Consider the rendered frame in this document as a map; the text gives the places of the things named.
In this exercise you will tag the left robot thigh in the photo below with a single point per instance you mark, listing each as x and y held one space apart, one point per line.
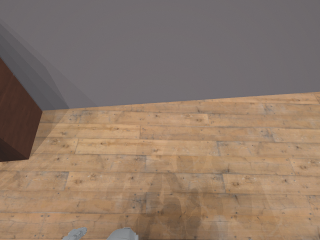
123 234

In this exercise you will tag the cupboard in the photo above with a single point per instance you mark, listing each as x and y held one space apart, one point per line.
19 118

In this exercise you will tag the left robot hand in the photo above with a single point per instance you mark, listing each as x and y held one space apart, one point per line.
76 234

